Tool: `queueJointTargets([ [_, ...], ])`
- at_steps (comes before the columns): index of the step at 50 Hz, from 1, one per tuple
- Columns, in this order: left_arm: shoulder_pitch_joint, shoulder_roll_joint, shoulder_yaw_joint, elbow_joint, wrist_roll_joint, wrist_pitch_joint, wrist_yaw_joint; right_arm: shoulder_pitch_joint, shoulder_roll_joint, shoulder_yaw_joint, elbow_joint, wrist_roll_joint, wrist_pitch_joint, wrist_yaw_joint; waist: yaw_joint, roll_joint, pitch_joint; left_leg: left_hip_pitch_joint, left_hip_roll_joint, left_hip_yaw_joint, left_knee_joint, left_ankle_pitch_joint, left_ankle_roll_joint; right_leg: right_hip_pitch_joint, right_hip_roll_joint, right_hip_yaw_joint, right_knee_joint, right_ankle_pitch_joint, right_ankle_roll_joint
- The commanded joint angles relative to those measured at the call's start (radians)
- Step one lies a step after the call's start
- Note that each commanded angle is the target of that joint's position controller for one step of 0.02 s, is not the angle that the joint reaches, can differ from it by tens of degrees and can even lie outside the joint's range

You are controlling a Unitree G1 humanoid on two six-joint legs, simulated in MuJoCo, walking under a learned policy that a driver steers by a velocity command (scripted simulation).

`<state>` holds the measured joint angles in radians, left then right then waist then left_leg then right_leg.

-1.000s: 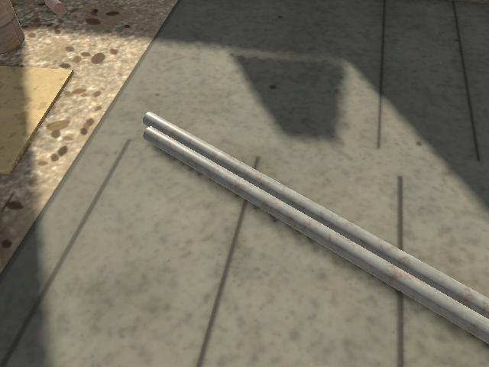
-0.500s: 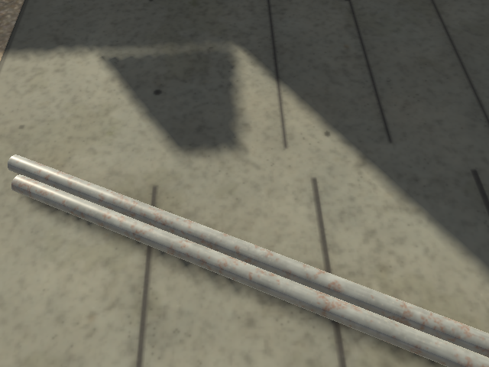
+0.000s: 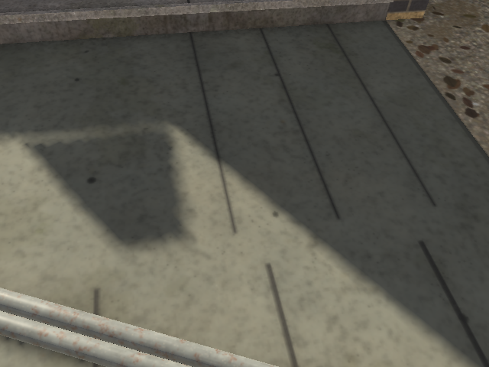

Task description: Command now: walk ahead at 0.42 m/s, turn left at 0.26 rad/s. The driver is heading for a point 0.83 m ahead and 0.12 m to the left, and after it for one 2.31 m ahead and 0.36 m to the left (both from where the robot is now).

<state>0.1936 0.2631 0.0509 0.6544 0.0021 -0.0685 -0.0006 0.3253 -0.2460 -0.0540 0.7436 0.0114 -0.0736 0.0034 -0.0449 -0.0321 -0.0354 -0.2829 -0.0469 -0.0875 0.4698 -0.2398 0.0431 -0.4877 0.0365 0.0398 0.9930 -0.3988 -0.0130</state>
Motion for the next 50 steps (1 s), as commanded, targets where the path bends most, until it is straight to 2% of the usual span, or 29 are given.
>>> queueJointTargets([
  [1, -0.131, 0.047, 0.016, -0.105, 0.005, -0.038, -0.008, -0.009, -0.142, -0.037, -0.059, 0.007, 0.008, -0.018, 0.002, 0.162, 0.017, 0.157, 0.19, -0.29, -0.227, 0.096, 0.181, -0.154, -0.031, -0.01, -0.166, 0.08, 0.032],
  [3, -0.164, 0.012, 0.006, -0.103, 0.001, -0.042, -0.016, -0.004, -0.166, -0.046, -0.056, 0.011, 0.018, -0.026, -0.003, 0.178, 0.006, 0.088, 0.154, -0.233, -0.214, 0.143, 0.171, -0.029, 0.003, -0.038, -0.298, 0.131, 0.05],
  [7, -0.191, 0.047, 0.02, -0.103, -0.021, -0.046, -0.021, 0.039, -0.187, -0.058, -0.049, 0.022, 0.032, -0.028, -0.006, 0.192, -0.004, 0.052, 0.178, -0.299, -0.181, 0.091, 0.167, 0.113, 0.024, -0.015, -0.454, 0.231, 0.054],
  [10, -0.092, 0.08, 0.045, -0.076, -0.021, -0.049, -0.011, 0.014, -0.153, -0.052, -0.063, 0.025, 0.034, -0.028, 0.068, 0.167, -0.025, -0.029, 0.14, -0.325, -0.079, 0.026, 0.108, 0.345, -0.002, 0.002, -0.57, 0.269, 0.014],
  [11, 0.025, 0.113, 0.06, -0.058, -0.011, -0.049, 0.0, -0.016, -0.114, -0.041, -0.081, 0.017, 0.029, -0.026, 0.128, 0.14, -0.078, -0.121, 0.099, -0.285, 0.069, 0.016, 0.069, 0.516, -0.087, 0.068, -0.572, 0.239, -0.024],
  [12, 0.177, 0.191, 0.078, -0.039, 0.009, -0.043, 0.012, -0.006, -0.022, -0.016, -0.109, 0.01, 0.02, -0.026, 0.171, -0.062, -0.193, -0.317, -0.005, -0.14, 0.406, -0.16, 0.008, 0.769, -0.306, 0.324, -0.617, 0.136, -0.11],
  [13, 0.215, 0.233, 0.091, -0.007, 0.016, -0.032, 0.001, 0.057, -0.066, -0.021, -0.138, 0.033, 0.011, -0.029, 0.129, -0.29, -0.188, -0.525, -0.015, -0.073, 0.628, -0.368, -0.014, 0.781, -0.482, 0.7, -0.713, -0.079, -0.237],
  [14, 0.163, 0.154, 0.072, -0.019, 0.003, -0.033, 0.001, 0.056, -0.136, -0.04, -0.111, 0.037, 0.013, -0.03, 0.121, -0.171, -0.07, -0.587, 0.058, -0.091, 0.753, -0.291, -0.022, 0.696, -0.457, 0.654, -0.734, -0.175, -0.241],
  [15, 0.132, 0.097, 0.057, -0.019, -0.002, -0.031, 0.002, 0.001, -0.146, -0.044, -0.109, 0.028, 0.018, -0.024, 0.122, -0.116, 0.016, -0.604, 0.077, -0.07, 0.794, -0.206, -0.026, 0.619, -0.397, 0.505, -0.736, -0.104, -0.208],
  [16, 0.088, 0.072, 0.047, -0.02, 0.006, -0.028, 0.0, -0.014, -0.127, -0.043, -0.104, 0.019, 0.021, -0.02, 0.101, -0.068, 0.048, -0.583, 0.093, -0.06, 0.797, -0.136, -0.032, 0.548, -0.347, 0.399, -0.754, 0.004, -0.185],
  [18, 0.047, 0.051, 0.039, -0.006, 0.015, -0.028, -0.001, -0.039, -0.105, -0.044, -0.114, 0.016, 0.027, -0.009, 0.068, -0.085, 0.083, -0.541, 0.126, -0.046, 0.787, -0.059, -0.041, 0.449, -0.296, 0.242, -0.784, 0.206, -0.16],
  [22, 0.072, 0.078, 0.05, 0.042, 0.011, -0.036, 0.005, -0.11, -0.065, -0.03, -0.146, 0.007, 0.041, 0.002, 0.066, -0.059, 0.091, -0.561, 0.134, -0.015, 0.715, 0.037, -0.078, 0.414, -0.285, 0.066, -0.806, 0.474, -0.168],
  [26, 0.089, 0.114, 0.056, 0.074, 0.009, -0.024, 0.016, -0.21, -0.042, -0.013, -0.177, 0.003, 0.049, 0.022, 0.091, -0.048, 0.091, -0.489, 0.135, 0.049, 0.489, 0.2, -0.069, 0.418, -0.277, -0.062, -0.798, 0.521, -0.146],
  [31, 0.167, 0.17, 0.067, 0.123, -0.024, 0.001, 0.019, -0.37, -0.035, -0.004, -0.246, 0.012, 0.05, 0.054, 0.126, -0.03, 0.142, -0.432, 0.101, 0.147, 0.257, 0.113, -0.002, 0.526, -0.324, -0.126, -0.781, 0.649, -0.116],
  [32, 0.223, 0.15, 0.058, 0.14, -0.02, 0.009, 0.014, -0.386, -0.057, -0.016, -0.254, 0.008, 0.046, 0.054, 0.133, 0.003, 0.102, -0.348, 0.032, 0.204, 0.227, 0.027, 0.016, 0.578, -0.292, -0.151, -0.703, 0.945, -0.116],
  [33, 0.295, 0.16, 0.051, 0.177, -0.022, 0.017, 0.011, -0.36, -0.067, -0.026, -0.26, 0.007, 0.042, 0.055, 0.108, -0.034, 0.022, -0.179, -0.02, 0.234, 0.168, -0.014, 0.035, 0.599, -0.291, -0.144, -0.574, 1.188, -0.11],
  [34, 0.33, 0.192, 0.05, 0.214, -0.039, 0.026, 0.013, -0.243, -0.09, -0.046, -0.231, 0.009, 0.041, 0.053, 0.037, -0.051, -0.071, 0.08, -0.037, 0.226, 0.044, 0.102, 0.062, 0.541, -0.295, -0.128, -0.417, 1.276, -0.095],
  [35, 0.314, 0.216, 0.05, 0.229, -0.056, 0.023, 0.011, -0.104, -0.127, -0.069, -0.182, 0.014, 0.05, 0.045, -0.042, -0.081, -0.144, 0.376, 0.009, 0.171, -0.027, 0.27, 0.094, 0.373, -0.288, -0.109, -0.262, 1.223, -0.077],
  [36, 0.285, 0.159, 0.026, 0.204, -0.025, 0.012, -0.009, 0.056, -0.192, -0.088, -0.127, 0.017, 0.066, 0.031, -0.087, 0.036, -0.254, 0.806, 0.209, -0.053, 0.035, 0.258, 0.177, -0.012, -0.197, -0.073, 0.065, 0.336, -0.032],
  [37, 0.27, 0.092, -0.001, 0.174, -0.031, -0.008, -0.026, 0.154, -0.218, -0.083, -0.102, 0.01, 0.061, 0.014, -0.113, 0.143, -0.424, 0.97, 0.526, -0.403, 0.009, 0.294, 0.315, -0.261, -0.089, 0.03, 0.37, -0.219, -0.018],
  [38, 0.151, 0.177, 0.033, 0.148, -0.075, -0.022, -0.021, 0.177, -0.174, -0.073, -0.094, -0.028, 0.062, 0.007, -0.162, 0.057, -0.383, 0.823, 0.499, -0.309, -0.067, 0.276, 0.284, -0.31, -0.107, 0.103, 0.473, -0.173, -0.022],
  [39, 0.091, 0.172, 0.038, 0.11, -0.086, -0.014, -0.014, 0.053, -0.137, -0.058, -0.089, -0.033, 0.053, 0.005, -0.095, 0.08, -0.216, 0.673, 0.44, -0.166, -0.1, 0.224, 0.225, -0.348, -0.14, 0.07, 0.41, -0.078, -0.015],
  [40, 0.05, 0.152, 0.037, 0.124, -0.062, 0.006, -0.005, -0.062, -0.067, -0.033, -0.095, -0.019, 0.043, 0.001, -0.048, 0.043, -0.062, 0.508, 0.345, -0.032, -0.164, 0.155, 0.156, -0.339, -0.158, 0.028, 0.376, -0.003, -0.01],
  [41, 0.087, 0.112, 0.034, 0.135, -0.036, 0.029, 0.008, -0.11, -0.048, -0.026, -0.092, -0.019, 0.038, -0.007, -0.009, 0.121, -0.004, 0.341, 0.362, 0.037, -0.232, 0.055, 0.145, -0.27, -0.168, 0.004, 0.415, 0.062, 0.007],
  [42, 0.163, 0.06, 0.023, 0.127, -0.039, 0.051, 0.011, -0.136, -0.072, -0.03, -0.086, -0.023, 0.029, -0.008, 0.039, 0.217, 0.029, 0.168, 0.427, 0.07, -0.321, -0.075, 0.162, -0.162, -0.195, -0.008, 0.403, 0.073, 0.045],
  [43, 0.158, 0.024, 0.014, 0.118, -0.032, 0.071, 0.016, -0.16, -0.062, -0.033, -0.075, -0.013, 0.021, -0.007, 0.057, 0.231, 0.099, 0.08, 0.422, 0.105, -0.368, -0.109, 0.149, -0.158, -0.208, -0.009, 0.401, 0.024, 0.074],
  [46, 0.111, 0.062, 0.026, 0.107, -0.031, 0.069, 0.037, -0.152, -0.076, -0.039, -0.023, -0.051, -0.004, -0.002, 0.079, 0.141, 0.152, 0.054, 0.372, 0.201, -0.389, 0.053, 0.151, -0.241, -0.213, -0.011, 0.377, 0.096, 0.073],
  [48, 0.122, 0.067, 0.036, 0.112, -0.029, 0.058, 0.031, -0.154, -0.068, -0.038, -0.007, -0.057, -0.013, -0.008, 0.1, 0.112, 0.148, 0.082, 0.337, 0.289, -0.356, 0.181, 0.138, -0.258, -0.206, 0.02, 0.276, 0.267, 0.054],
  [50, 0.085, 0.038, 0.026, 0.094, -0.027, 0.045, 0.013, -0.206, -0.08, -0.038, -0.015, -0.048, -0.017, -0.021, 0.117, 0.112, 0.158, 0.025, 0.262, 0.401, -0.348, 0.176, 0.094, -0.124, -0.196, -0.023, -0.018, 0.453, 0.031],
])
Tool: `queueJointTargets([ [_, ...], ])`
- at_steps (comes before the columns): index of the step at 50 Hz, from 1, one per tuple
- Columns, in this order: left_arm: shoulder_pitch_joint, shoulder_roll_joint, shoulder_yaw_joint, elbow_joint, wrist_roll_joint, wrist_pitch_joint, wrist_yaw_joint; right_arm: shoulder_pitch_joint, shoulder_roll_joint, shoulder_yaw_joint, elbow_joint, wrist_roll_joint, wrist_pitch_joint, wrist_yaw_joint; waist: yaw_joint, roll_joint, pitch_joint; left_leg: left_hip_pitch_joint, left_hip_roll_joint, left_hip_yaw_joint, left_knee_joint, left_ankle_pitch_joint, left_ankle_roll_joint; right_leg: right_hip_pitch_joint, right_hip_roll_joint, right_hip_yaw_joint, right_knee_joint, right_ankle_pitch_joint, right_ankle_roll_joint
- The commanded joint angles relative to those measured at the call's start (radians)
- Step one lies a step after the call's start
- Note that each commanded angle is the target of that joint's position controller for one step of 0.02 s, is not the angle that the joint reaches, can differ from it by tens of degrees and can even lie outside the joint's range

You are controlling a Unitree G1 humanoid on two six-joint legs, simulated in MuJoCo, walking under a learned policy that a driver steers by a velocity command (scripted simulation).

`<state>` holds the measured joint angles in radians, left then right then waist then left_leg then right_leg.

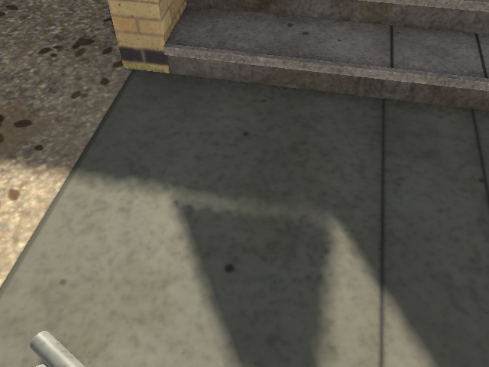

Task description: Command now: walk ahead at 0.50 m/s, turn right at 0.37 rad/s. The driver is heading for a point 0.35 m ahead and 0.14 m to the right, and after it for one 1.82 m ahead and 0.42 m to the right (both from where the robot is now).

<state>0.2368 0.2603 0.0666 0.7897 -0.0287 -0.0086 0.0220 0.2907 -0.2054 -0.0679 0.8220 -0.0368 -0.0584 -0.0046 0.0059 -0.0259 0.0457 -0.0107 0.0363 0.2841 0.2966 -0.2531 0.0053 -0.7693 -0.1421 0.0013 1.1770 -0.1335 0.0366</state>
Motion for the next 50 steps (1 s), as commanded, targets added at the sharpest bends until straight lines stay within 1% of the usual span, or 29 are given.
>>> queueJointTargets([
  [1, -0.012, 0.029, 0.004, -0.054, 0.008, -0.02, -0.023, -0.141, -0.144, -0.034, -0.089, 0.011, -0.036, -0.017, 0.033, 0.094, 0.066, -0.212, 0.19, 0.036, -0.186, 0.177, 0.136, 0.193, -0.006, -0.022, -0.303, 0.227, -0.03],
  [4, -0.053, 0.034, -0.001, -0.081, 0.005, -0.008, -0.055, -0.084, -0.206, -0.06, -0.056, 0.049, -0.022, -0.014, 0.01, 0.084, 0.08, 0.003, 0.294, 0.002, -0.141, 0.254, 0.145, 0.128, -0.014, -0.029, -0.415, 0.128, -0.08],
  [6, -0.041, 0.076, 0.014, -0.101, 0.008, 0.008, -0.062, -0.084, -0.234, -0.072, -0.056, 0.072, -0.002, -0.003, 0.023, 0.085, 0.059, 0.1, 0.323, 0.0, -0.042, 0.504, 0.128, 0.154, 0.028, -0.078, -0.449, 0.026, -0.12],
  [7, 0.006, 0.109, 0.031, -0.097, 0.006, 0.014, -0.061, -0.098, -0.247, -0.076, -0.059, 0.081, 0.004, 0.001, 0.053, 0.096, 0.024, 0.111, 0.31, 0.009, 0.057, 0.652, 0.109, 0.236, 0.071, -0.114, -0.45, -0.034, -0.141],
  [9, 0.28, 0.213, 0.092, -0.033, -0.006, 0.017, -0.04, -0.131, -0.229, -0.062, -0.062, 0.092, 0.012, 0.019, 0.204, 0.032, -0.125, -0.019, 0.211, 0.028, 0.497, 0.699, 0.039, 0.653, 0.21, -0.161, -0.526, -0.007, -0.199],
  [10, 0.304, 0.304, 0.109, -0.023, -0.01, 0.024, -0.026, -0.121, -0.122, -0.027, -0.086, 0.058, 0.006, 0.015, 0.166, -0.221, -0.094, -0.26, 0.095, 0.008, 0.885, 0.129, -0.024, 0.749, 0.089, 0.129, -0.598, 0.064, -0.25],
  [11, 0.228, 0.359, 0.099, -0.072, 0.007, -0.003, -0.037, 0.004, -0.028, -0.003, -0.144, 0.055, -0.021, 0.009, 0.003, -0.391, -0.284, -0.604, -0.134, -0.235, 1.243, -0.432, -0.082, 0.99, -0.128, 0.803, -0.839, -0.207, -0.493],
  [12, 0.187, 0.27, 0.075, -0.112, 0.007, -0.032, -0.062, -0.099, -0.149, -0.016, -0.145, 0.086, -0.048, 0.007, 0.074, -0.145, -0.323, -0.686, -0.088, -0.402, 1.289, -0.367, -0.055, 0.993, -0.195, 0.898, -0.989, -0.275, -0.457],
  [13, 0.152, 0.222, 0.06, -0.107, 0.015, -0.049, -0.07, -0.18, -0.19, -0.027, -0.167, 0.108, -0.059, 0.002, 0.062, -0.08, -0.176, -0.755, -0.064, -0.369, 1.271, -0.264, -0.028, 0.911, -0.194, 0.768, -0.971, -0.142, -0.401],
  [14, 0.09, 0.212, 0.053, -0.109, 0.005, -0.06, -0.072, -0.177, -0.175, -0.025, -0.158, 0.071, -0.061, -0.016, 0.021, 0.043, -0.105, -0.703, -0.006, -0.376, 1.183, -0.207, -0.016, 0.781, -0.132, 0.6, -0.905, 0.092, -0.339],
  [15, 0.058, 0.18, 0.047, -0.11, 0.005, -0.063, -0.063, -0.186, -0.178, -0.03, -0.155, 0.041, -0.053, -0.028, -0.005, 0.027, -0.102, -0.635, 0.029, -0.376, 1.073, -0.168, -0.014, 0.696, -0.077, 0.453, -0.856, 0.245, -0.308],
  [16, 0.044, 0.162, 0.041, -0.115, 0.019, -0.06, -0.052, -0.176, -0.174, -0.035, -0.155, 0.034, -0.038, -0.028, -0.023, -0.014, -0.111, -0.565, 0.04, -0.376, 1.073, -0.155, -0.019, 0.644, -0.045, 0.384, -0.843, 0.383, -0.292],
  [17, 0.031, 0.152, 0.04, -0.122, 0.016, -0.055, -0.042, -0.173, -0.172, -0.035, -0.153, 0.037, -0.019, -0.028, -0.035, -0.022, -0.116, -0.555, 0.048, -0.356, 0.98, -0.159, -0.031, 0.637, -0.009, 0.313, -0.842, 0.471, -0.28],
  [18, 0.032, 0.15, 0.041, -0.127, 0.019, -0.049, -0.029, -0.189, -0.133, -0.022, -0.157, 0.033, -0.006, -0.028, -0.031, -0.016, -0.122, -0.55, 0.044, -0.345, 0.91, -0.187, -0.044, 0.632, -0.005, 0.284, -0.834, 0.583, -0.276],
  [19, 0.043, 0.168, 0.047, -0.142, 0.033, -0.05, -0.025, -0.178, -0.13, -0.018, -0.145, 0.028, 0.001, -0.026, -0.021, -0.017, -0.163, -0.555, 0.025, -0.314, 0.983, -0.186, -0.053, 0.649, -0.015, 0.277, -0.805, 0.78, -0.29],
  [20, 0.086, 0.171, 0.049, -0.133, 0.032, -0.05, -0.015, -0.181, -0.129, -0.018, -0.147, 0.026, 0.004, -0.028, -0.006, -0.002, -0.199, -0.596, 0.019, -0.343, 1.03, -0.158, -0.058, 0.686, -0.036, 0.287, -0.791, 0.841, -0.299],
  [23, 0.085, 0.168, 0.045, -0.137, 0.008, -0.027, 0.01, -0.225, -0.147, -0.021, -0.163, 0.034, 0.017, -0.037, -0.005, -0.041, -0.163, -0.658, 0.006, -0.36, 0.839, 0.009, -0.091, 0.658, 0.01, 0.259, -0.809, 0.606, -0.271],
  [27, 0.016, 0.169, 0.045, -0.173, 0.017, 0.019, 0.033, -0.319, -0.123, -0.008, -0.184, 0.038, 0.014, -0.025, 0.016, -0.113, -0.153, -0.572, -0.038, -0.352, 0.523, 0.135, -0.121, 0.596, 0.035, 0.29, -0.786, 0.386, -0.237],
  [31, -0.018, 0.158, 0.04, -0.191, 0.024, 0.03, 0.026, -0.285, -0.159, -0.02, -0.167, 0.041, 0.003, -0.005, 0.021, -0.128, -0.147, -0.469, -0.064, -0.359, 0.367, 0.119, -0.102, 0.581, 0.016, 0.37, -0.727, 0.305, -0.23],
  [34, -0.067, 0.128, 0.024, -0.199, 0.017, 0.023, 0.021, -0.201, -0.17, -0.03, -0.148, 0.03, -0.02, 0.006, -0.029, -0.132, -0.124, -0.311, -0.054, -0.339, 0.142, 0.264, -0.039, 0.557, 0.053, 0.403, -0.633, 0.207, -0.179],
  [35, -0.031, 0.08, 0.01, -0.192, 0.032, 0.016, 0.02, -0.173, -0.193, -0.031, -0.146, 0.008, -0.03, 0.005, -0.024, -0.074, -0.148, -0.203, 0.044, -0.417, 0.104, 0.476, -0.001, 0.53, 0.107, 0.353, -0.548, 0.112, -0.131],
  [36, 0.079, 0.027, -0.005, -0.191, 0.06, 0.01, 0.022, -0.184, -0.235, -0.027, -0.162, -0.019, -0.031, 0.004, 0.057, 0.147, -0.184, -0.073, 0.218, -0.631, 0.117, 0.846, 0.1, 0.424, 0.231, 0.262, -0.373, -0.305, -0.073],
  [37, 0.147, 0.056, 0.0, -0.174, 0.054, 0.019, 0.023, -0.159, -0.154, -0.003, -0.129, -0.032, -0.026, 0.009, 0.093, 0.301, -0.215, -0.084, 0.334, -0.868, 0.062, 0.746, 0.261, 0.381, 0.233, 0.254, -0.298, -0.563, -0.005],
  [38, 0.142, 0.118, 0.012, -0.154, 0.048, 0.03, 0.024, -0.186, -0.114, 0.014, -0.134, -0.006, -0.024, 0.02, 0.079, 0.259, -0.188, -0.101, 0.312, -0.897, 0.03, 0.498, 0.283, 0.352, 0.173, 0.229, -0.263, -0.546, 0.03],
  [39, 0.056, 0.144, 0.021, -0.149, 0.044, 0.041, 0.024, -0.178, -0.108, 0.014, -0.128, 0.012, -0.017, 0.024, 0.038, 0.204, -0.167, -0.102, 0.249, -0.827, 0.034, 0.317, 0.247, 0.325, 0.155, 0.197, -0.255, -0.491, 0.046],
  [41, -0.018, 0.142, 0.029, -0.147, 0.047, 0.054, 0.022, -0.201, -0.18, -0.003, -0.136, 0.037, 0.005, 0.02, 0.025, 0.164, -0.122, -0.164, 0.18, -0.754, 0.02, 0.118, 0.184, 0.327, 0.14, 0.157, -0.301, -0.417, 0.067],
  [42, -0.042, 0.125, 0.025, -0.147, 0.041, 0.052, 0.02, -0.21, -0.221, -0.016, -0.144, 0.038, 0.018, 0.011, 0.022, 0.173, -0.101, -0.207, 0.147, -0.712, 0.013, 0.095, 0.163, 0.362, 0.147, 0.129, -0.358, -0.396, 0.066],
  [44, -0.058, 0.095, 0.019, -0.135, 0.032, 0.038, 0.024, -0.178, -0.248, -0.032, -0.15, 0.039, 0.04, -0.004, -0.002, 0.188, -0.109, -0.209, 0.105, -0.668, 0.02, 0.113, 0.158, 0.404, 0.184, 0.082, -0.433, -0.352, 0.057],
  [50, -0.051, 0.082, 0.024, -0.108, 0.018, 0.01, 0.022, -0.154, -0.23, -0.043, -0.172, 0.054, 0.071, -0.024, -0.013, 0.206, -0.163, -0.158, 0.113, -0.739, 0.033, 0.136, 0.186, 0.447, 0.2, 0.083, -0.587, -0.244, 0.022],
])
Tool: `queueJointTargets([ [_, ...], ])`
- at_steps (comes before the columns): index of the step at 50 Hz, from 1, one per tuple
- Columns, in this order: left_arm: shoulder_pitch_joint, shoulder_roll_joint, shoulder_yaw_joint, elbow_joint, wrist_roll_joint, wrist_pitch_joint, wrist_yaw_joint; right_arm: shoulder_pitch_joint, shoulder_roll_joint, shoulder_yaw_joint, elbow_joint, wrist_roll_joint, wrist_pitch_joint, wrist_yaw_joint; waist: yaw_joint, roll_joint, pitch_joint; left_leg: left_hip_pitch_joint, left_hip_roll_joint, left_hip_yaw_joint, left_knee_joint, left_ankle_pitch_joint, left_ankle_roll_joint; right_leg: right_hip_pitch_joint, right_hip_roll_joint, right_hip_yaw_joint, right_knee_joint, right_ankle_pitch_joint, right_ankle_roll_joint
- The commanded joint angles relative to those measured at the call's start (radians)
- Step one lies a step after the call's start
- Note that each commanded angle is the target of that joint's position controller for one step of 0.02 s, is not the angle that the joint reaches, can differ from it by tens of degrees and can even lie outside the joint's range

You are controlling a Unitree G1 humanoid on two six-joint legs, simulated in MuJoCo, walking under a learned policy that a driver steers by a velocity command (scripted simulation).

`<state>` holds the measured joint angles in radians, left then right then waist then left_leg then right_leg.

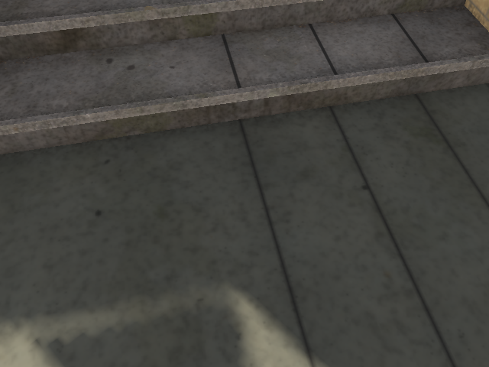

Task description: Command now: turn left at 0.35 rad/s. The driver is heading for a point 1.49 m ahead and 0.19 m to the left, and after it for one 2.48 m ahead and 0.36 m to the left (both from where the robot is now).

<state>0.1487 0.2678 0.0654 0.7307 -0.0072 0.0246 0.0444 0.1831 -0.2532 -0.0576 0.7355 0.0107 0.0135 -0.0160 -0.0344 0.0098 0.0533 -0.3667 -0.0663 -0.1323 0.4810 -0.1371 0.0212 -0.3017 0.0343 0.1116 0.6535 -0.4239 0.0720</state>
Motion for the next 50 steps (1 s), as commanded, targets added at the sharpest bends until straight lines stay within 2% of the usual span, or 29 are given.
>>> queueJointTargets([
  [1, 0.058, 0.072, 0.027, -0.04, -0.004, -0.029, -0.006, -0.057, -0.181, -0.055, -0.092, 0.012, 0.006, -0.017, 0.042, 0.167, -0.171, 0.178, 0.205, -0.319, -0.141, 0.02, 0.16, 0.021, 0.027, -0.04, -0.134, 0.097, -0.026],
  [3, 0.106, 0.096, 0.037, -0.022, 0.003, -0.038, -0.015, -0.06, -0.168, -0.054, -0.104, 0.021, 0.02, -0.028, 0.064, 0.14, -0.173, 0.061, 0.161, -0.285, -0.096, -0.047, 0.107, 0.175, -0.015, -0.039, -0.266, 0.209, -0.068],
  [4, 0.13, 0.164, 0.053, -0.021, 0.025, -0.036, -0.012, -0.087, -0.133, -0.045, -0.13, 0.018, 0.019, -0.028, 0.065, 0.0, -0.15, -0.08, 0.098, -0.189, 0.025, -0.113, 0.055, 0.227, -0.152, 0.093, -0.309, 0.189, -0.137],
  [5, 0.114, 0.225, 0.068, -0.02, 0.047, -0.034, -0.014, -0.098, -0.116, -0.039, -0.162, 0.019, 0.01, -0.02, 0.042, -0.265, -0.092, -0.227, -0.041, -0.015, 0.197, -0.307, 0.004, 0.202, -0.312, 0.292, -0.378, 0.303, -0.257],
  [6, 0.051, 0.175, 0.054, -0.058, 0.064, -0.042, -0.011, -0.06, -0.165, -0.057, -0.143, 0.002, -0.001, -0.016, 0.043, -0.256, -0.09, -0.261, -0.013, -0.009, 0.447, -0.456, -0.033, 0.185, -0.421, 0.353, -0.377, 0.481, -0.336],
  [7, 0.014, 0.137, 0.041, -0.077, 0.057, -0.046, -0.004, -0.015, -0.196, -0.074, -0.114, 0.004, -0.001, -0.01, 0.017, -0.167, -0.101, -0.262, -0.003, -0.026, 0.589, -0.434, -0.046, 0.182, -0.401, 0.287, -0.348, 0.586, -0.33],
  [8, -0.028, 0.127, 0.037, -0.086, 0.038, -0.049, 0.001, 0.028, -0.186, -0.077, -0.088, 0.008, 0.009, -0.01, -0.01, -0.114, -0.096, -0.269, 0.002, -0.021, 0.656, -0.386, -0.063, 0.19, -0.349, 0.2, -0.314, 0.634, -0.289],
  [9, -0.035, 0.118, 0.034, -0.086, 0.018, -0.052, 0.003, 0.04, -0.169, -0.073, -0.079, 0.005, 0.02, -0.011, -0.003, -0.102, -0.086, -0.298, 0.011, -0.018, 0.703, -0.335, -0.083, 0.212, -0.324, 0.143, -0.294, 0.683, -0.27],
  [10, -0.024, 0.121, 0.031, -0.081, 0.011, -0.049, 0.005, 0.033, -0.144, -0.064, -0.083, 0.006, 0.028, -0.009, 0.005, -0.103, -0.079, -0.307, 0.019, -0.001, 0.717, -0.305, -0.099, 0.216, -0.305, 0.092, -0.286, 0.73, -0.264],
  [13, 0.04, 0.141, 0.04, -0.066, 0.017, -0.03, 0.013, -0.065, -0.11, -0.043, -0.14, 0.017, 0.032, 0.002, 0.062, -0.148, -0.072, -0.327, 0.054, 0.073, 0.593, -0.242, -0.133, 0.279, -0.287, 0.017, -0.289, 0.741, -0.278],
  [15, 0.054, 0.164, 0.048, -0.063, 0.017, -0.02, 0.016, -0.103, -0.099, -0.033, -0.172, 0.015, 0.032, 0.015, 0.082, -0.162, -0.09, -0.272, 0.08, 0.103, 0.481, -0.244, -0.135, 0.294, -0.301, -0.008, -0.284, 0.712, -0.282],
  [17, 0.071, 0.197, 0.06, -0.064, 0.01, -0.018, 0.009, -0.125, -0.097, -0.026, -0.196, 0.014, 0.033, 0.028, 0.102, -0.17, -0.106, -0.189, 0.095, 0.147, 0.382, -0.251, -0.114, 0.254, -0.321, -0.021, -0.325, 0.504, -0.281],
  [20, 0.076, 0.215, 0.066, -0.06, -0.008, -0.034, -0.014, -0.124, -0.122, -0.032, -0.214, 0.017, 0.033, 0.038, 0.102, -0.19, -0.067, -0.092, 0.086, 0.197, 0.251, -0.269, -0.058, 0.178, -0.332, -0.025, -0.367, 0.188, -0.265],
  [21, 0.074, 0.217, 0.066, -0.057, -0.014, -0.041, -0.021, -0.109, -0.127, -0.034, -0.213, 0.018, 0.029, 0.041, 0.091, -0.188, -0.057, -0.057, 0.079, 0.21, 0.19, -0.256, -0.034, 0.164, -0.337, -0.028, -0.359, 0.14, -0.255],
  [23, 0.056, 0.196, 0.06, -0.049, -0.026, -0.05, -0.03, 0.018, -0.129, -0.045, -0.163, 0.018, 0.018, 0.042, 0.022, -0.145, -0.073, 0.15, 0.03, 0.257, 0.022, -0.178, 0.015, 0.075, -0.307, -0.092, -0.25, 0.11, -0.212],
  [24, 0.073, 0.144, 0.041, -0.041, -0.013, -0.057, -0.034, 0.141, -0.167, -0.066, -0.123, 0.024, 0.012, 0.033, -0.026, -0.061, -0.13, 0.37, 0.034, 0.194, -0.015, -0.175, 0.05, -0.047, -0.254, -0.162, -0.067, 0.139, -0.166],
  [25, 0.031, 0.049, 0.007, -0.084, 0.031, -0.069, -0.041, 0.268, -0.265, -0.088, -0.11, 0.018, 0.001, 0.018, -0.061, 0.231, -0.178, 0.574, 0.294, -0.192, -0.083, -0.086, 0.14, -0.323, -0.15, -0.267, 0.35, -0.111, -0.071],
  [26, -0.039, 0.077, 0.012, -0.147, 0.013, -0.099, -0.041, 0.266, -0.31, -0.087, -0.138, 0.004, -0.03, 0.027, -0.079, 0.289, -0.181, 0.585, 0.46, -0.608, -0.238, -0.285, 0.348, -0.608, -0.024, -0.125, 0.539, -0.212, -0.038],
  [27, -0.077, 0.149, 0.028, -0.143, -0.024, -0.116, -0.049, 0.258, -0.228, -0.065, -0.125, 0.002, -0.053, 0.032, -0.092, 0.172, -0.108, 0.553, 0.461, -0.54, -0.265, -0.316, 0.351, -0.665, -0.092, -0.06, 0.603, -0.146, -0.053],
  [28, -0.071, 0.168, 0.033, -0.136, -0.03, -0.123, -0.056, 0.22, -0.182, -0.048, -0.117, 0.0, -0.066, 0.03, -0.059, 0.155, -0.048, 0.504, 0.422, -0.417, -0.25, -0.272, 0.304, -0.672, -0.128, -0.064, 0.586, -0.036, -0.075],
  [29, -0.046, 0.159, 0.032, -0.104, -0.013, -0.122, -0.058, 0.172, -0.154, -0.037, -0.124, -0.001, -0.071, 0.028, -0.031, 0.085, -0.028, 0.447, 0.37, -0.307, -0.246, -0.199, 0.257, -0.627, -0.159, -0.061, 0.543, 0.057, -0.08],
  [30, -0.027, 0.158, 0.034, -0.089, 0.0, -0.119, -0.062, 0.123, -0.144, -0.03, -0.128, -0.003, -0.072, 0.027, -0.003, 0.088, -0.011, 0.391, 0.334, -0.219, -0.263, -0.091, 0.224, -0.576, -0.172, -0.063, 0.482, 0.13, -0.075],
  [33, 0.026, 0.116, 0.022, -0.042, -0.005, -0.102, -0.075, 0.119, -0.146, -0.028, -0.114, -0.019, -0.086, 0.015, 0.018, 0.077, -0.029, 0.337, 0.282, -0.036, -0.306, 0.162, 0.186, -0.49, -0.164, -0.087, 0.441, 0.291, -0.049],
  [37, -0.047, 0.073, 0.0, -0.06, -0.017, -0.097, -0.077, 0.149, -0.153, -0.028, -0.076, -0.024, -0.092, 0.006, -0.01, 0.053, 0.013, 0.312, 0.25, 0.116, -0.344, 0.207, 0.146, -0.462, -0.119, -0.074, 0.208, 0.457, -0.042],
  [43, -0.188, 0.045, -0.02, -0.116, -0.019, -0.109, -0.115, 0.211, -0.177, -0.035, -0.009, -0.005, -0.091, -0.002, -0.055, 0.043, 0.074, 0.409, 0.3, 0.207, -0.344, 0.317, 0.117, -0.424, -0.075, -0.132, -0.048, 0.508, -0.096],
  [46, -0.168, 0.072, -0.009, -0.134, -0.015, -0.109, -0.13, 0.205, -0.206, -0.04, -0.001, -0.006, -0.072, -0.015, -0.014, 0.094, 0.001, 0.51, 0.313, 0.249, -0.185, 0.801, 0.091, -0.334, -0.007, -0.201, -0.064, 0.37, -0.154],
  [48, -0.011, 0.133, 0.022, -0.113, -0.018, -0.098, -0.125, 0.191, -0.238, -0.046, -0.008, -0.01, -0.052, -0.03, 0.08, 0.131, -0.117, 0.514, 0.308, 0.269, 0.073, 1.092, 0.071, -0.126, 0.058, -0.236, -0.056, 0.275, -0.205],
  [49, 0.142, 0.183, 0.048, -0.087, -0.022, -0.094, -0.111, 0.169, -0.243, -0.045, -0.017, -0.006, -0.052, -0.034, 0.17, 0.097, -0.194, 0.382, 0.279, 0.291, 0.293, 1.021, 0.044, 0.133, 0.064, -0.199, -0.129, 0.347, -0.249],
  [50, 0.287, 0.261, 0.072, -0.066, -0.017, -0.08, -0.088, 0.193, -0.187, -0.025, -0.048, -0.023, -0.068, -0.032, 0.199, -0.047, -0.307, 0.059, 0.2, 0.287, 0.639, 0.542, 0.003, 0.493, -0.124, 0.103, -0.131, 0.305, -0.339],
])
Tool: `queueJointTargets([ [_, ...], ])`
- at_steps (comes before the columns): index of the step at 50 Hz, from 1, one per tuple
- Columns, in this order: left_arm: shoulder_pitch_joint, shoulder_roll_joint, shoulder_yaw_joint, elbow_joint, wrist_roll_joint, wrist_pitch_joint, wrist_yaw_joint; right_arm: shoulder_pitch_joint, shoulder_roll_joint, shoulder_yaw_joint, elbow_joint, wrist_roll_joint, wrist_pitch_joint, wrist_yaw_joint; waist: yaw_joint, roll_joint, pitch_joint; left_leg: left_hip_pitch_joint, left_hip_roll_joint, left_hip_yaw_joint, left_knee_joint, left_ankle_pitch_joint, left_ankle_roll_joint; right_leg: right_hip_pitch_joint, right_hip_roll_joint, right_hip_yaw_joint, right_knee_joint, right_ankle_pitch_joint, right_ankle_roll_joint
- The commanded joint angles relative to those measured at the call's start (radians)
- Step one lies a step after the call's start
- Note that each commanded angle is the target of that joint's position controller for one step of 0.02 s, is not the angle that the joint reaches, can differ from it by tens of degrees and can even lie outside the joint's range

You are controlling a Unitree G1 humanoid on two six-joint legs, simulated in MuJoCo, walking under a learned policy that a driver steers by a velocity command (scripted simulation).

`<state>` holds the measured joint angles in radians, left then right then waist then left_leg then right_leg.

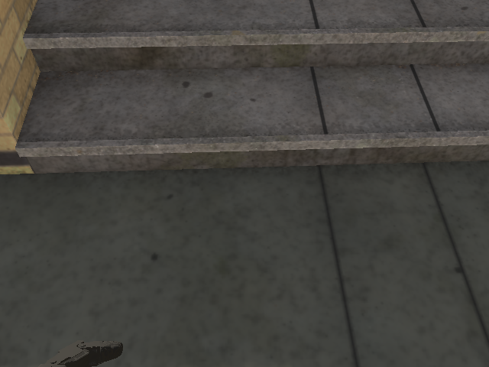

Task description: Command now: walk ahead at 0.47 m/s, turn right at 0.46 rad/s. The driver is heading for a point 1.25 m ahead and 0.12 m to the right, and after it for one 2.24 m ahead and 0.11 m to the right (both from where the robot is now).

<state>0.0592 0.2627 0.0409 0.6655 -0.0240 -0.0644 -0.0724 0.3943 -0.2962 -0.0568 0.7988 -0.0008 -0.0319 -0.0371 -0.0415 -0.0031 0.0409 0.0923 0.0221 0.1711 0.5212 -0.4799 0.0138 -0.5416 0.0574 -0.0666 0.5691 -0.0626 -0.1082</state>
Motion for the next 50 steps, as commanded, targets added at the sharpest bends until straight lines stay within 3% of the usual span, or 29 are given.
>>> queueJointTargets([
  [1, 0.349, 0.294, 0.097, -0.018, -0.006, 0.001, 0.031, 0.058, -0.041, 0.013, -0.138, -0.016, -0.054, 0.013, 0.115, -0.238, -0.437, -0.746, -0.11, -0.173, 0.945, -0.061, -0.044, 0.992, -0.396, 0.87, -0.166, -0.189, -0.358],
  [2, 0.352, 0.222, 0.08, -0.018, 0.0, 0.002, 0.036, -0.052, -0.135, -0.008, -0.159, 0.015, -0.091, 0.034, 0.183, -0.111, -0.423, -0.846, -0.051, -0.332, 0.981, -0.028, -0.017, 0.97, -0.368, 0.848, -0.246, -0.275, -0.309],
  [3, 0.308, 0.189, 0.069, -0.022, 0.005, 0.0, 0.041, -0.129, -0.144, -0.007, -0.192, 0.045, -0.108, 0.043, 0.162, -0.058, -0.267, -0.871, -0.003, -0.317, 0.911, 0.046, 0.002, 0.821, -0.333, 0.689, -0.266, -0.26, -0.258],
  [4, 0.24, 0.177, 0.064, -0.032, 0.004, -0.003, 0.04, -0.156, -0.125, -0.002, -0.202, 0.029, -0.116, 0.04, 0.103, 0.044, -0.151, -0.844, 0.036, -0.295, 0.795, 0.093, 0.007, 0.638, -0.285, 0.592, -0.293, -0.177, -0.225],
  [5, 0.185, 0.144, 0.055, -0.046, 0.008, -0.007, 0.042, -0.155, -0.132, -0.011, -0.194, 0.004, -0.111, 0.034, 0.066, 0.046, -0.102, -0.796, 0.068, -0.287, 0.706, 0.127, -0.001, 0.527, -0.246, 0.519, -0.309, -0.079, -0.207],
  [7, 0.134, 0.142, 0.053, -0.067, 0.019, -0.007, 0.05, -0.109, -0.126, -0.012, -0.184, -0.011, -0.087, 0.034, 0.016, -0.01, -0.059, -0.716, 0.084, -0.272, 0.65, 0.158, -0.032, 0.366, -0.209, 0.466, -0.357, 0.022, -0.217],
  [9, 0.137, 0.157, 0.056, -0.054, 0.014, -0.011, 0.059, -0.103, -0.101, -0.003, -0.183, -0.022, -0.067, 0.029, 0.004, -0.025, -0.044, -0.683, 0.087, -0.239, 0.557, 0.19, -0.071, 0.257, -0.188, 0.392, -0.366, 0.118, -0.217],
  [11, 0.151, 0.179, 0.062, -0.043, 0.011, -0.009, 0.071, -0.182, -0.072, 0.01, -0.209, -0.027, -0.064, 0.025, 0.027, -0.037, -0.025, -0.664, 0.073, -0.216, 0.41, 0.311, -0.097, 0.191, -0.145, 0.332, -0.361, 0.111, -0.189],
  [14, 0.206, 0.19, 0.065, -0.021, -0.001, 0.005, 0.08, -0.311, -0.047, 0.021, -0.232, -0.015, -0.072, 0.031, 0.091, -0.06, -0.037, -0.578, 0.016, -0.203, 0.157, 0.519, -0.105, 0.175, -0.099, 0.307, -0.318, -0.004, -0.131],
  [16, 0.247, 0.199, 0.068, -0.006, -0.006, 0.013, 0.082, -0.355, -0.066, 0.014, -0.244, 0.003, -0.079, 0.038, 0.112, -0.076, -0.054, -0.545, -0.01, -0.22, 0.079, 0.545, -0.105, 0.223, -0.12, 0.36, -0.281, -0.065, -0.117],
  [19, 0.256, 0.188, 0.065, -0.003, -0.005, 0.02, 0.083, -0.338, -0.116, -0.01, -0.246, 0.015, -0.09, 0.044, 0.085, -0.111, -0.066, -0.507, -0.011, -0.26, 0.006, 0.449, -0.072, 0.321, -0.165, 0.471, -0.185, -0.135, -0.085],
  [21, 0.248, 0.151, 0.055, -0.003, 0.006, 0.021, 0.082, -0.219, -0.134, -0.029, -0.212, 0.011, -0.099, 0.045, 0.021, -0.127, -0.096, -0.365, -0.006, -0.23, -0.038, 0.409, -0.02, 0.332, -0.153, 0.464, -0.082, -0.095, -0.046],
  [22, 0.261, 0.092, 0.034, -0.009, 0.014, 0.017, 0.076, -0.109, -0.168, -0.042, -0.201, -0.006, -0.106, 0.04, -0.028, -0.078, -0.184, -0.186, 0.084, -0.305, -0.04, 0.367, 0.036, 0.284, -0.1, 0.403, 0.11, -0.1, -0.009],
  [23, 0.37, 0.018, 0.011, -0.024, 0.011, 0.006, 0.075, -0.005, -0.253, -0.06, -0.187, -0.031, -0.102, 0.037, -0.007, 0.164, -0.313, 0.131, 0.301, -0.669, -0.102, 0.24, 0.167, 0.029, 0.035, 0.27, 0.455, -0.362, 0.064],
  [24, 0.418, 0.064, 0.011, -0.023, -0.017, -0.002, 0.076, 0.07, -0.253, -0.07, -0.137, -0.012, -0.09, 0.053, -0.008, 0.361, -0.333, 0.198, 0.406, -1.044, -0.228, -0.072, 0.264, -0.201, 0.033, 0.233, 0.676, -0.528, 0.089],
  [25, 0.346, 0.15, 0.032, -0.016, -0.023, -0.001, 0.079, 0.017, -0.168, -0.048, -0.157, 0.001, -0.087, 0.053, -0.033, 0.206, -0.201, 0.109, 0.366, -0.966, -0.262, -0.174, 0.233, -0.264, -0.016, 0.266, 0.755, -0.444, 0.091],
  [26, 0.239, 0.192, 0.047, -0.003, 0.092, 0.009, 0.063, -0.048, -0.117, -0.029, -0.153, -0.059, -0.061, 0.048, -0.021, 0.012, -0.108, -0.085, 0.325, -0.783, -0.255, -0.028, 0.181, -0.185, -0.014, 0.212, 0.684, -0.345, 0.071],
  [27, 0.212, 0.152, 0.044, -0.015, 0.096, 0.014, 0.05, -0.067, -0.099, -0.021, -0.14, -0.064, -0.051, 0.045, -0.002, 0.036, -0.056, -0.171, 0.272, -0.644, -0.263, 0.131, 0.151, -0.137, -0.037, 0.212, 0.621, -0.311, 0.067],
  [29, 0.24, 0.112, 0.033, 0.004, 0.09, 0.032, 0.029, -0.065, -0.097, -0.015, -0.106, -0.04, -0.057, 0.045, 0.026, 0.127, -0.044, -0.247, 0.197, -0.487, -0.281, 0.334, 0.13, -0.052, -0.051, 0.18, 0.553, -0.286, 0.072],
  [31, 0.245, 0.099, 0.027, 0.011, 0.079, 0.04, 0.024, -0.049, -0.093, -0.015, -0.079, -0.024, -0.07, 0.055, 0.039, 0.15, -0.064, -0.236, 0.183, -0.425, -0.286, 0.475, 0.149, -0.037, -0.046, 0.159, 0.514, -0.258, 0.074],
  [37, 0.035, 0.053, -0.01, -0.031, 0.067, 0.032, 0.01, 0.012, -0.094, -0.019, -0.016, -0.016, -0.06, 0.06, -0.009, 0.14, -0.011, -0.231, 0.164, -0.315, -0.358, 0.417, 0.159, -0.012, -0.098, 0.054, 0.163, -0.107, 0.093],
  [40, -0.012, 0.065, -0.011, -0.04, 0.061, 0.026, 0.016, 0.053, -0.117, -0.025, 0.018, -0.016, -0.055, 0.061, -0.02, 0.13, 0.0, -0.227, 0.185, -0.307, -0.333, 0.473, 0.146, 0.077, -0.079, 0.015, 0.051, -0.098, 0.08],
  [42, 0.001, 0.074, -0.008, -0.041, 0.061, 0.015, 0.027, 0.061, -0.131, -0.027, 0.038, -0.013, -0.048, 0.059, 0.001, 0.106, 0.004, -0.228, 0.203, -0.334, -0.281, 0.541, 0.138, 0.156, -0.065, 0.011, -0.008, -0.112, 0.062],
  [44, 0.158, 0.099, 0.008, 0.017, 0.077, -0.005, 0.047, 0.053, -0.123, -0.022, 0.052, -0.007, -0.045, 0.056, 0.078, 0.033, -0.059, -0.275, 0.141, -0.288, -0.077, 0.691, 0.106, 0.404, -0.04, 0.022, -0.121, -0.094, 0.035],
  [45, 0.318, 0.163, 0.029, 0.048, 0.096, -0.016, 0.064, 0.028, -0.088, -0.009, 0.029, -0.003, -0.05, 0.056, 0.155, -0.057, -0.169, -0.388, 0.079, -0.24, 0.157, 0.576, 0.079, 0.614, -0.189, 0.186, -0.169, -0.209, -0.006],
  [46, 0.411, 0.28, 0.055, 0.052, 0.104, -0.014, 0.076, 0.072, 0.026, 0.019, -0.014, 0.012, -0.053, 0.054, 0.161, -0.273, -0.271, -0.677, -0.064, -0.134, 0.462, 0.071, 0.038, 0.851, -0.477, 0.563, -0.266, -0.34, -0.087],
  [47, 0.392, 0.255, 0.057, 0.063, 0.071, 0.001, 0.081, 0.057, -0.078, -0.006, 0.004, -0.009, -0.037, 0.041, 0.158, -0.195, -0.235, -0.753, -0.062, -0.206, 0.585, -0.031, 0.056, 0.74, -0.506, 0.691, -0.337, -0.424, -0.121],
  [48, 0.312, 0.182, 0.035, 0.055, 0.062, 0.003, 0.079, 0.017, -0.092, -0.015, 0.013, -0.013, -0.028, 0.045, 0.117, -0.114, -0.113, -0.763, -0.007, -0.248, 0.607, 0.043, 0.071, 0.641, -0.448, 0.555, -0.347, -0.433, -0.098],
  [50, 0.228, 0.085, 0.008, 0.058, 0.056, -0.009, 0.074, -0.013, -0.057, -0.013, 0.034, -0.015, -0.017, 0.059, 0.072, -0.109, -0.019, -0.713, 0.04, -0.235, 0.55, 0.146, 0.06, 0.507, -0.352, 0.332, -0.395, -0.215, -0.045],
])
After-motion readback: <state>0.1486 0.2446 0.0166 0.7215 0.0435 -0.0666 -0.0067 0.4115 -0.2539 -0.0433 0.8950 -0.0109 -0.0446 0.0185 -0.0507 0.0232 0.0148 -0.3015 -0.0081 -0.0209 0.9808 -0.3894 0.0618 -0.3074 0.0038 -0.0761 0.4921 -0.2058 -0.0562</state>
